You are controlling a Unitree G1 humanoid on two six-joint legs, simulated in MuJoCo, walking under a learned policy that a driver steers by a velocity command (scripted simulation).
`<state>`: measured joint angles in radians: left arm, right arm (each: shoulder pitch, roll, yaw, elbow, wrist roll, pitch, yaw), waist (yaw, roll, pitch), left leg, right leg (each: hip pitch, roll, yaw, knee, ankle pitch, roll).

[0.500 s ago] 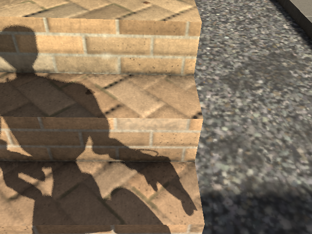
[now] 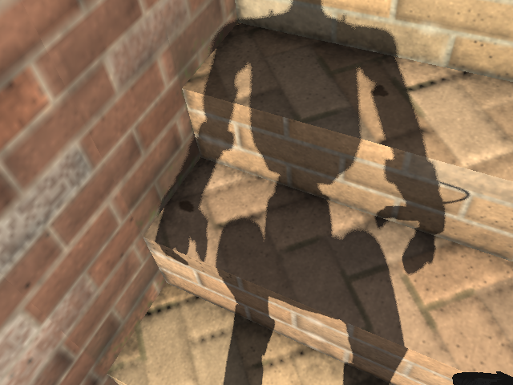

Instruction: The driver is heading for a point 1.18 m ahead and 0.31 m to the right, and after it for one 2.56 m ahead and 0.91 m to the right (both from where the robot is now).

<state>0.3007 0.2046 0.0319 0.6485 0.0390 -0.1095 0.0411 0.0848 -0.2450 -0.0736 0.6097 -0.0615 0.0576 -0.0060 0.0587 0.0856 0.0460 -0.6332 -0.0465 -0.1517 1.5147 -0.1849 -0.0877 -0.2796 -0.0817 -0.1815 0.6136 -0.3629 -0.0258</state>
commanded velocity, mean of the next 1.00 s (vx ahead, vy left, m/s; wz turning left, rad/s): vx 0.03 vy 0.00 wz -0.42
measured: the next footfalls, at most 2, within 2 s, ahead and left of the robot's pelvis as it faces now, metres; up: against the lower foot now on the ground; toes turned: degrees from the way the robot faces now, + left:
left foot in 0.28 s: +0.11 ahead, +0.27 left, +0.00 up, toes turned -2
right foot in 0.64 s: +0.07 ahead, +0.06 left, +0.00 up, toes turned -15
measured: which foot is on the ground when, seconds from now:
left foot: up 0.00-0.26, down 0.28-0.66, up 0.68-1.00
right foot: down 0.00-0.28, up 0.30-0.62, down 0.64-1.00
